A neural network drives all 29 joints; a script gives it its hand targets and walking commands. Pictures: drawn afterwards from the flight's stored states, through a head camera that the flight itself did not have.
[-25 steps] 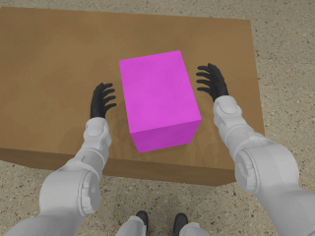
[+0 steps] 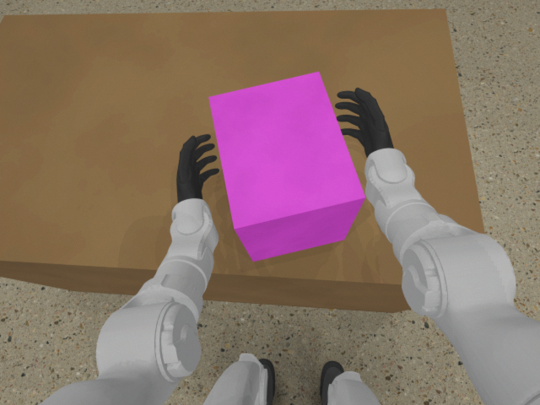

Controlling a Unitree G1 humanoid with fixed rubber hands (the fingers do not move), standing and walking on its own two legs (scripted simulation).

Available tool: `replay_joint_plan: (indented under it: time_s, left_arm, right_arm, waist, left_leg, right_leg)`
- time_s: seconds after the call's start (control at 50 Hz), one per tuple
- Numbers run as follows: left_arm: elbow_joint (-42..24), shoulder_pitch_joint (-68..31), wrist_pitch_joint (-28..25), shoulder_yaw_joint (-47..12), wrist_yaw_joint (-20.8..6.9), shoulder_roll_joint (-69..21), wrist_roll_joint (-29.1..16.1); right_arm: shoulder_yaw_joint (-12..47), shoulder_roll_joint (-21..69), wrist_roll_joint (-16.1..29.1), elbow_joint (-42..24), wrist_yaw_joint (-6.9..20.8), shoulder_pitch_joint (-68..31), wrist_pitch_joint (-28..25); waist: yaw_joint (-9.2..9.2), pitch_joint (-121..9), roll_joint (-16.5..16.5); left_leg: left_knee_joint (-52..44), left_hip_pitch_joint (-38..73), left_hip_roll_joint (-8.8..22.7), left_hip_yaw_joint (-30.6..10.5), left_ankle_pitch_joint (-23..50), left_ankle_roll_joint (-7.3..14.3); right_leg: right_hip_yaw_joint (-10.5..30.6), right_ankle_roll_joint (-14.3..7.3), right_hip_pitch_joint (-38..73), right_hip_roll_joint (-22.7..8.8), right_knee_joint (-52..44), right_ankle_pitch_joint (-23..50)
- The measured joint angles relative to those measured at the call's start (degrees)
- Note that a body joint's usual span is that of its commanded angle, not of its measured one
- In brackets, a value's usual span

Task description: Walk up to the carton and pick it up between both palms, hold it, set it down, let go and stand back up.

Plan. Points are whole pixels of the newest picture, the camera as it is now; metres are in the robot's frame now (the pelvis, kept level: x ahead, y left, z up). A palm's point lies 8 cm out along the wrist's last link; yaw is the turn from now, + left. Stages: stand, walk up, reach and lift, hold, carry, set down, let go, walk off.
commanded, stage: reach and lift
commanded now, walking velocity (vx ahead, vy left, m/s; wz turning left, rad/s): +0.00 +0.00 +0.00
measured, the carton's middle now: (283, 175) +0.45 +0.07 -0.04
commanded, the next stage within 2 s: none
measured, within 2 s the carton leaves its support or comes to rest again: neither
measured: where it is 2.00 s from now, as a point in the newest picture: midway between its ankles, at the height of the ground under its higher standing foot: outside the picture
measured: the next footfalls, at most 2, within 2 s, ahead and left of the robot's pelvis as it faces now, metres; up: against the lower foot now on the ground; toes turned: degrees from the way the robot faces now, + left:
none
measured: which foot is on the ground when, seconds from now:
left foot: down 0.00-1.00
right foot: down 0.00-1.00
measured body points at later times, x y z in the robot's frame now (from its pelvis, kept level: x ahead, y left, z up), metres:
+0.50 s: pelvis -0.03 -0.02 +0.00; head +0.12 +0.00 +0.42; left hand +0.39 +0.19 -0.01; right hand +0.47 -0.05 +0.01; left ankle -0.01 +0.09 -0.69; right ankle +0.01 -0.11 -0.69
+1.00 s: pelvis +0.01 -0.02 +0.02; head +0.15 +0.00 +0.45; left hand +0.38 +0.19 -0.01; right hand +0.47 -0.06 +0.01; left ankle -0.01 +0.09 -0.69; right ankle +0.01 -0.11 -0.69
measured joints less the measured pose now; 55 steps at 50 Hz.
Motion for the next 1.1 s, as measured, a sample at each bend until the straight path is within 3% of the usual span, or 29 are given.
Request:
replay_joint_plan:
  time_s: [0.1, 0.3, 0.44, 0.52, 0.64, 0.72, 1.1]
  left_arm:
    - [-0.46, -1.43, 1.49, 1.02, 1.02, -0.61, 1.0]
    - [-2.53, -2.42, 5.41, 2.07, 3.46, -1.15, 3.47]
    - [-2.31, -3.65, 6.18, 4.46, 3.11, -0.9, 5.57]
    - [-4.12, -3.41, 6.19, 8.4, 2.05, -1.95, 9.25]
    - [-10.0, -0.51, 5.73, 16.23, -0.73, -4.76, 17.82]
    - [-12.58, 2.0, 4.98, 18.3, -2.26, -5.74, 20.58]
    - [-15.82, 8.55, 1.39, 17.74, -3.45, -7.47, 21.6]
  right_arm:
    - [-3.11, 2.23, -2.8, 0.0, -0.34, -0.38, 1.63]
    - [-10.25, 3.57, -7.14, -2.22, -1.71, -0.85, 4.64]
    - [-15.13, 4.74, -11.51, -4.48, -2.05, -0.51, 6.84]
    - [-21.21, 6.23, -17.07, -7.29, -1.55, 0.48, 7.16]
    - [-34.3, 11.04, -31.74, -13.67, 0.32, 3.3, 6.13]
    - [-37.18, 13.66, -36.08, -16.35, 0.35, 5.7, 4.67]
    - [-35.56, 15.51, -35.33, -16.4, -0.34, 11.79, -1.22]
  waist:
    - [-0.38, -0.02, -0.66]
    - [-1.25, 1.76, -1.38]
    - [-2.47, 2.43, -2.4]
    - [-3.05, 3.55, -2.6]
    - [-4.13, 4.53, -2.66]
    - [-4.78, 5.64, -2.88]
    - [-6.43, 6.3, -3.35]
  left_leg:
    - [0.41, 0.66, 0.15, -0.4, -1.21, 0.87]
    - [1.04, 0.75, 0.18, -1.19, -0.16, 0.55]
    - [1.17, 0.64, -0.32, -1.19, 0.47, 0.32]
    - [0.11, 1.62, -0.86, -1.17, 1.13, 0.2]
    - [-2.96, 4.43, -1.39, -1.01, 2.08, 0.12]
    - [-5.64, 7.9, -1.54, -0.99, 2.48, 0.01]
    - [-10.02, 14.04, -1.42, -2.46, 2.46, -0.37]
  right_leg:
    - [-0.43, -0.21, 0.22, 0.2, 1.3, -0.44]
    - [-1.26, -0.84, 0.5, 0.19, 2.02, 0.34]
    - [-1.33, -1.22, -0.25, -0.36, 3.74, -0.01]
    - [-1.33, -1.36, 0.33, -0.86, 3.76, -0.06]
    - [-1.18, -1.59, 2.58, -1.25, 1.98, 0.14]
    - [-1.12, -1.69, 5.81, -1.28, -0.1, 0.2]
    - [-2.59, -1.81, 13.24, -0.94, -6.04, 0.38]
